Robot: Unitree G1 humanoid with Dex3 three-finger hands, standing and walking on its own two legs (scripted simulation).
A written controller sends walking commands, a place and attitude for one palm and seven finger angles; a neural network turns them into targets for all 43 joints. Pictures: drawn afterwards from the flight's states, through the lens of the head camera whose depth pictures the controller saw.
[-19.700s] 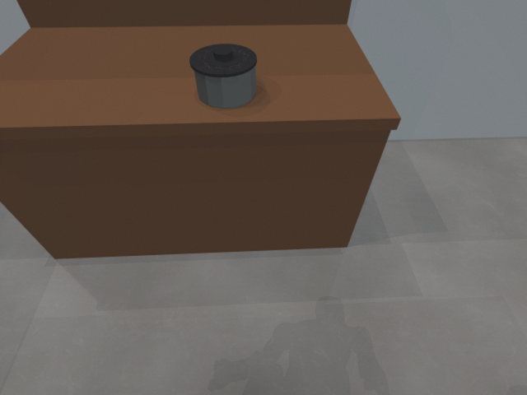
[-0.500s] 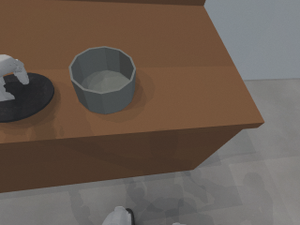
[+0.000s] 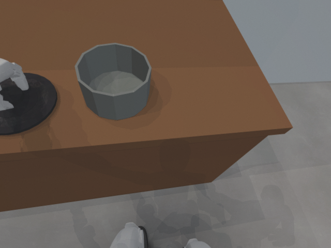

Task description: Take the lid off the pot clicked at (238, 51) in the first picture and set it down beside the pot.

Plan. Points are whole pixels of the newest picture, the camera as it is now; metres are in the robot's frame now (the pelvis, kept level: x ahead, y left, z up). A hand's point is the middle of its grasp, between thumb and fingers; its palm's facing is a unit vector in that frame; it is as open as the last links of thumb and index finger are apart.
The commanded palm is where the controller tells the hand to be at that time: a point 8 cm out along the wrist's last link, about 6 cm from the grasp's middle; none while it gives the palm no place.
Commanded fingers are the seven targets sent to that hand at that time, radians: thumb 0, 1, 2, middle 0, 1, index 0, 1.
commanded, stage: open the fingers wide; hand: left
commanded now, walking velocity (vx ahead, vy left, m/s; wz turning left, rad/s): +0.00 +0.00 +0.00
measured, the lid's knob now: (11, 96) +0.47 +0.36 +0.03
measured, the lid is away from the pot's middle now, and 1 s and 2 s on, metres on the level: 0.25 0.26 0.26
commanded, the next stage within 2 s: raise the empty hand in 1.04 s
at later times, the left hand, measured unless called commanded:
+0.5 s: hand out of the picture +0.42 +0.36 +0.06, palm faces -0.40 -0.11 -0.91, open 8.5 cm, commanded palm +0.47 +0.34 +0.12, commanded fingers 0.00 0.13 0.83 -0.50 -0.84 -0.48 -0.83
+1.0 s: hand out of the picture +0.42 +0.35 +0.06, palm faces -0.37 -0.13 -0.92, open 10.9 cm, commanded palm +0.47 +0.34 +0.12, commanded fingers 0.00 -0.11 0.84 -0.44 -0.68 -0.44 -0.68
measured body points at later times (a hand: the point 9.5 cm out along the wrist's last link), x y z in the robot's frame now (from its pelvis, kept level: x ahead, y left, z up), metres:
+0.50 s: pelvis -0.02 +0.01 -0.01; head +0.07 +0.06 +0.43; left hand +0.44 +0.36 +0.11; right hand +0.02 -0.28 -0.10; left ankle +0.09 +0.03 -0.70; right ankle -0.02 -0.20 -0.69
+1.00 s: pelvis -0.03 +0.00 -0.01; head +0.05 +0.05 +0.43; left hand +0.44 +0.36 +0.12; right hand +0.00 -0.29 -0.11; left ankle +0.09 +0.03 -0.70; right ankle -0.02 -0.20 -0.69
